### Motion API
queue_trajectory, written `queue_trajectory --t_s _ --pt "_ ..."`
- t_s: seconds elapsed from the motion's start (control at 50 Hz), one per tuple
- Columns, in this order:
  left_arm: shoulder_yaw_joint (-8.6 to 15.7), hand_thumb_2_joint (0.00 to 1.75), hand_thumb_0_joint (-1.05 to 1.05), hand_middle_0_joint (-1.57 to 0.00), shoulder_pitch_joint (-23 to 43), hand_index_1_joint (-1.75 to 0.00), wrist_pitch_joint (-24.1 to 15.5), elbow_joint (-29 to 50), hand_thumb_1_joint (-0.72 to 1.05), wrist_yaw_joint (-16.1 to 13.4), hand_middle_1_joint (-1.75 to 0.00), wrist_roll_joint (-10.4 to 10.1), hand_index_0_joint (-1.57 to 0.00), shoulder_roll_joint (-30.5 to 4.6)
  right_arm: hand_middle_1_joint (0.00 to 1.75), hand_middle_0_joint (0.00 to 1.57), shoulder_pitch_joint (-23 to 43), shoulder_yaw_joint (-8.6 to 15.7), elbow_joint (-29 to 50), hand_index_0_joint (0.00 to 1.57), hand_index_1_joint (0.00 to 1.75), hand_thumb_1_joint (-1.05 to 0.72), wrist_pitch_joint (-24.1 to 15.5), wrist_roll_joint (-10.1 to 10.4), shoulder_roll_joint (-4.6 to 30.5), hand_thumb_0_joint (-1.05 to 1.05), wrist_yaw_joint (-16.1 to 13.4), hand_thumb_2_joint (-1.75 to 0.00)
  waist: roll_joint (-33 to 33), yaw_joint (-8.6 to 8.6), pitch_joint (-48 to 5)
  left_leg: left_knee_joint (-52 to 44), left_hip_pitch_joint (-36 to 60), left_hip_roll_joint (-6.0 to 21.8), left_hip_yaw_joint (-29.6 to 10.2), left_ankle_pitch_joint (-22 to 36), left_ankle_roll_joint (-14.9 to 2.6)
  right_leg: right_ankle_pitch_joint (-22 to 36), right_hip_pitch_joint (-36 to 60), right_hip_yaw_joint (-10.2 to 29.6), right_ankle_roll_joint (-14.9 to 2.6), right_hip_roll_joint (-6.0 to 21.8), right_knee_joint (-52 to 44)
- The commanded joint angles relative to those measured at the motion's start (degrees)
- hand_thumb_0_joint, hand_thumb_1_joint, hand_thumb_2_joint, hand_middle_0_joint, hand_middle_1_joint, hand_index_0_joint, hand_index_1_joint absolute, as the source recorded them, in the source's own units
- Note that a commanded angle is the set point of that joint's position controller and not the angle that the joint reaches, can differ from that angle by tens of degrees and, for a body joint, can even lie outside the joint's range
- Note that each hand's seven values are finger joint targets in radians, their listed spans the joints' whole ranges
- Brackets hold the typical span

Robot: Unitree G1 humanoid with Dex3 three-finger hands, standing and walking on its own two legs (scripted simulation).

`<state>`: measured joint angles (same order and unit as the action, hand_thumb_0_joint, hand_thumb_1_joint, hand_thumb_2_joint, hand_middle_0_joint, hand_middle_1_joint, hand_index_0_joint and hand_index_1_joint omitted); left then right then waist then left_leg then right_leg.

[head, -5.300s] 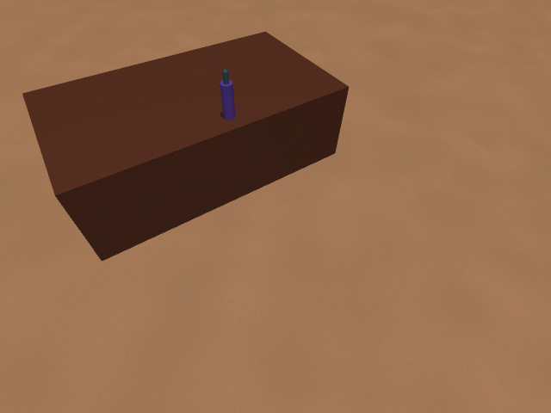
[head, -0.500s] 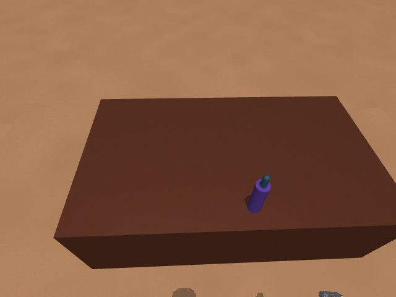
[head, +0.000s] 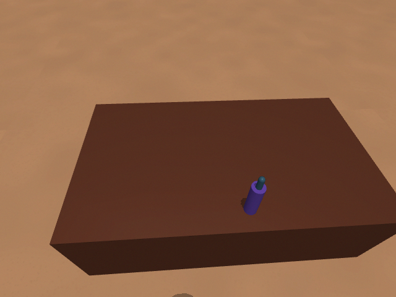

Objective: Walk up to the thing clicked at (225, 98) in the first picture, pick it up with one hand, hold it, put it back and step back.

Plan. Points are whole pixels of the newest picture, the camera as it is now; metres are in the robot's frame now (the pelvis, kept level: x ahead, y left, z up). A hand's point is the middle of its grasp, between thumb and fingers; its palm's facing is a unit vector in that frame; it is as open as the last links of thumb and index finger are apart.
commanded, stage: stand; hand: right
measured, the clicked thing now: (255, 194) +0.47 -0.21 -0.25
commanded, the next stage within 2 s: none
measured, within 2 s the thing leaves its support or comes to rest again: neither
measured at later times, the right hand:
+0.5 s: hand out of the picture +0.06 -0.26 -0.16, palm faces -0.02 +0.95 -0.32, open 7.3 cm
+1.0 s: hand out of the picture +0.05 -0.26 -0.16, palm faces -0.02 +0.95 -0.32, open 7.3 cm
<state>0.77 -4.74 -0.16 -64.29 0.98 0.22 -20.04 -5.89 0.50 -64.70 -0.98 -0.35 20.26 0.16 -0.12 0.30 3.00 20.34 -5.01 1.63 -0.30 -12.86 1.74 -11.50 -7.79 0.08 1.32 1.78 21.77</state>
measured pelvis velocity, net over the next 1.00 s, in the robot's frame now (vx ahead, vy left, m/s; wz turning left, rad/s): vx -0.01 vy -0.01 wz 0.00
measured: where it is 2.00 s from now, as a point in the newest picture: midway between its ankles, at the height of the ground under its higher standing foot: outside the picture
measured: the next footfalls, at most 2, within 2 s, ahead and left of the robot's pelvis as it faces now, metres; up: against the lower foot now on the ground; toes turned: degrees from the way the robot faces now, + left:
none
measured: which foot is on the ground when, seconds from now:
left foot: down 0.00-1.00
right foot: down 0.00-1.00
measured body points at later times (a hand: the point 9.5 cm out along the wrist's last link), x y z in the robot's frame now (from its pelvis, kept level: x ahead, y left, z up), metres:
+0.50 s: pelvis -0.02 -0.01 +0.00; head -0.01 -0.01 +0.45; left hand +0.06 +0.30 -0.13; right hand +0.06 -0.31 -0.13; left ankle -0.02 +0.14 -0.75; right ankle +0.00 -0.13 -0.75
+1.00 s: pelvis -0.01 -0.01 +0.00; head +0.00 -0.01 +0.45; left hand +0.07 +0.30 -0.13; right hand +0.06 -0.31 -0.13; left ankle -0.02 +0.14 -0.75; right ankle +0.01 -0.13 -0.75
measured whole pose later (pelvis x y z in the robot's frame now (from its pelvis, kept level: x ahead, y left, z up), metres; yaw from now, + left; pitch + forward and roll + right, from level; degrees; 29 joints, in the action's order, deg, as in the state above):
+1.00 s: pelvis -0.01 -0.01 +0.00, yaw +0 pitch -2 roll +0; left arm -0.8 -6.0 -0.8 -64.4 0.8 0.3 -20.5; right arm -6.6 0.0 -65.4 -0.3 -0.3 20.0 0.9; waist 0.0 0.2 3.0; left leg 18.1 -5.6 2.2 -0.5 -10.5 2.3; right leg -9.3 -8.5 -0.1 0.8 1.2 19.8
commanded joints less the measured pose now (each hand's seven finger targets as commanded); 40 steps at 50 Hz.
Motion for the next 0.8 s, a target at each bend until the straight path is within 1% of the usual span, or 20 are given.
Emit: queue_trajectory --t_s 0.0,0.02,0.08,0.16,0.24,0.28,0.3,0.34,0.36,0.44,0.46,0.52,0.54,0.56,0.6,0.64,0.66,0.7,0.72,0.78 --pt "2.23 0.90 0.00 -0.20 2.86 -0.30 -1.37 3.34 0.90 -1.21 -0.30 -0.09 -0.20 -12.10 0.30 0.20 3.90 2.27 3.61 0.20 0.30 -0.90 -1.02 0.13 12.40 0.00 -0.84 -0.90 0.64 -0.24 -5.12 -3.34 0.13 6.00 -3.44 16.33 -2.14 15.26 2.79 3.91 -2.27 5.56 -3.23" --pt "2.22 0.90 0.00 -0.20 2.85 -0.30 -1.43 3.17 0.90 -1.31 -0.30 -0.14 -0.20 -12.15 0.30 0.20 3.61 2.22 3.37 0.20 0.30 -0.90 -0.97 0.16 12.42 0.00 -0.85 -0.90 0.69 -0.22 -6.00 -3.34 0.62 6.24 -3.43 17.27 -2.17 16.44 3.98 3.82 -2.33 5.73 -2.93" --pt "2.03 0.90 0.00 -0.20 2.73 -0.30 -1.54 3.01 0.90 -1.30 -0.30 -0.13 -0.20 -12.43 0.30 0.20 3.58 2.05 3.09 0.20 0.30 -0.90 -0.85 0.13 11.97 0.00 -0.75 -0.90 0.02 -0.14 -7.01 -4.05 1.41 6.24 -3.25 16.98 -1.96 16.28 4.31 3.76 -2.27 5.75 -3.27" --pt "1.71 0.90 0.00 -0.20 2.80 -0.30 -1.42 2.58 0.90 -1.28 -0.30 -0.06 -0.20 -12.26 0.30 0.20 4.14 1.91 2.63 0.20 0.30 -0.90 -0.54 0.20 12.19 0.00 -0.62 -0.90 0.23 -0.18 -5.69 -4.94 0.75 6.04 -3.34 11.62 -1.90 11.54 3.23 3.90 -1.93 5.53 -4.82" --pt "1.61 0.90 0.00 -0.20 2.57 -0.30 -1.51 2.40 0.90 -1.29 -0.30 0.08 -0.20 -12.55 0.30 0.20 4.06 1.92 2.37 0.20 0.30 -0.90 -0.36 0.04 12.01 0.00 -0.37 -0.90 -0.45 -0.16 -4.72 -5.41 0.54 5.86 -3.38 9.22 -1.94 9.14 1.67 4.11 -1.92 5.45 -5.79" --pt "1.56 0.90 0.00 -0.20 2.31 -0.30 -1.60 2.37 0.90 -1.27 -0.30 0.10 -0.20 -12.62 0.30 0.20 3.88 1.97 2.25 0.20 0.30 -0.90 -0.32 -0.06 12.04 0.00 -0.26 -0.90 -0.47 -0.17 -3.71 -5.47 -0.23 5.64 -3.39 6.24 -2.03 5.98 0.90 4.44 -1.71 5.44 -6.63" --pt "1.63 0.90 0.00 -0.20 2.92 -0.30 -1.59 2.45 0.90 -1.29 -0.30 0.18 -0.20 -12.98 0.30 0.20 3.24 1.95 2.33 0.20 0.30 -0.90 -0.35 -0.20 11.79 0.00 -0.24 -0.90 -0.57 0.25 -4.13 -5.60 -0.53 5.72 -3.20 6.16 -2.07 6.21 1.28 4.63 -1.96 5.73 -6.30" --pt "1.68 0.90 0.00 -0.20 2.63 -0.30 -1.58 2.39 0.90 -1.30 -0.30 0.14 -0.20 -13.12 0.30 0.20 3.31 1.93 2.20 0.20 0.30 -0.90 -0.32 -0.19 11.52 0.00 -0.15 -0.90 -0.67 -0.04 -3.33 -5.72 -1.26 5.50 -3.47 4.64 -2.00 3.66 0.51 4.77 -1.89 5.64 -6.82" --pt "1.65 0.90 0.00 -0.20 2.42 -0.30 -1.63 2.52 0.90 -1.27 -0.30 0.23 -0.20 -13.00 0.30 0.20 3.44 2.08 2.28 0.20 0.30 -0.90 -0.35 -0.21 12.00 0.00 -0.15 -0.90 0.04 -0.07 -3.96 -5.57 -0.72 5.83 -3.52 5.17 -2.27 5.09 0.67 4.92 -2.04 5.77 -6.68" --pt "1.57 0.90 0.00 -0.20 1.89 -0.30 -1.56 2.45 0.90 -1.18 -0.30 0.13 -0.20 -12.95 0.30 0.20 2.68 2.06 1.98 0.20 0.30 -0.90 -0.35 -0.30 11.75 0.00 0.00 -0.90 -0.30 -0.23 -2.36 -5.60 -1.83 5.34 -3.55 2.73 -2.02 0.24 -0.99 5.21 -1.85 5.40 -7.64" --pt "1.62 0.90 0.00 -0.20 2.38 -0.30 -1.47 2.62 0.90 -1.15 -0.30 0.21 -0.20 -13.17 0.30 0.20 2.52 2.24 2.16 0.20 0.30 -0.90 -0.35 -0.34 11.90 0.00 -0.02 -0.90 0.15 0.10 -2.88 -5.77 -2.05 5.44 -3.59 2.36 -2.16 0.08 -0.63 5.08 -2.08 5.41 -7.12" --pt "1.49 0.90 0.00 -0.20 1.80 -0.30 -1.59 2.71 0.90 -1.18 -0.30 0.28 -0.20 -12.90 0.30 0.20 2.84 2.30 2.32 0.20 0.30 -0.90 -0.42 -0.33 11.91 0.00 0.00 -0.90 0.06 -0.39 -3.24 -5.76 -1.92 5.72 -3.97 4.40 -2.16 2.20 -0.28 4.79 -2.11 5.35 -6.66" --pt "1.48 0.90 0.00 -0.20 1.74 -0.30 -1.65 2.63 0.90 -1.13 -0.30 0.11 -0.20 -12.94 0.30 0.20 2.17 2.20 2.27 0.20 0.30 -0.90 -0.40 -0.28 11.82 0.00 -0.01 -0.90 -0.12 -0.07 -3.34 -5.52 -2.20 5.63 -3.77 3.62 -2.32 2.51 0.20 4.99 -2.08 5.45 -6.67" --pt "1.47 0.90 0.00 -0.20 1.20 -0.30 -1.71 2.58 0.90 -1.11 -0.30 0.25 -0.20 -13.07 0.30 0.20 2.23 2.21 2.24 0.20 0.30 -0.90 -0.42 -0.24 11.70 0.00 0.03 -0.90 -0.58 -0.35 -3.30 -5.57 -1.63 5.67 -4.02 4.28 -2.17 1.70 -0.32 4.85 -2.04 5.31 -6.64" --pt "1.58 0.90 0.00 -0.20 1.73 -0.30 -1.69 2.83 0.90 -1.21 -0.30 0.29 -0.20 -13.58 0.30 0.20 1.54 2.20 2.29 0.20 0.30 -0.90 -0.36 -0.30 11.55 0.00 -0.01 -0.90 -0.85 -0.06 -3.18 -5.34 -2.33 5.49 -3.82 3.54 -2.17 0.81 -0.43 5.36 -2.22 5.61 -6.89" --pt "1.39 0.90 0.00 -0.20 1.45 -0.30 -1.70 2.94 0.90 -1.17 -0.30 0.29 -0.20 -13.30 0.30 0.20 1.76 2.32 2.35 0.20 0.30 -0.90 -0.42 -0.34 11.91 0.00 -0.03 -0.90 -0.34 -0.05 -4.35 -4.86 -0.82 5.88 -3.83 5.92 -2.25 3.40 -0.33 5.09 -2.40 5.66 -6.18" --pt "1.38 0.90 0.00 -0.20 1.52 -0.30 -1.73 3.02 0.90 -1.19 -0.30 0.19 -0.20 -13.05 0.30 0.20 1.78 2.32 2.38 0.20 0.30 -0.90 -0.41 -0.28 12.21 0.00 -0.09 -0.90 0.53 -0.02 -5.05 -4.66 -0.67 6.03 -3.84 7.40 -2.25 6.03 0.60 5.01 -2.46 5.67 -5.69" --pt "1.29 0.90 0.00 -0.20 1.14 -0.30 -1.71 2.88 0.90 -1.15 -0.30 -0.02 -0.20 -12.90 0.30 0.20 1.46 2.11 2.17 0.20 0.30 -0.90 -0.50 -0.21 12.18 0.00 -0.15 -0.90 0.97 -0.24 -4.91 -5.02 -1.58 5.93 -3.77 7.95 -2.17 8.41 1.83 4.77 -2.43 5.69 -5.15" --pt "1.25 0.90 0.00 -0.20 0.71 -0.30 -1.67 2.69 0.90 -1.12 -0.30 -0.05 -0.20 -12.75 0.30 0.20 1.29 1.96 1.97 0.20 0.30 -0.90 -0.54 -0.20 12.08 0.00 -0.16 -0.90 1.32 -0.44 -4.17 -5.39 -2.23 5.70 -3.75 6.76 -2.06 7.09 1.54 4.85 -2.26 5.60 -5.51" --pt "1.23 0.90 0.00 -0.20 0.70 -0.30 -1.51 2.70 0.90 -1.10 -0.30 0.13 -0.20 -13.08 0.30 0.20 1.46 1.91 2.22 0.20 0.30 -0.90 -0.48 -0.16 11.87 0.00 -0.21 -0.90 0.09 -0.40 -3.77 -5.53 -1.58 5.94 -3.93 6.79 -1.95 5.40 0.45 4.50 -2.38 5.32 -5.35"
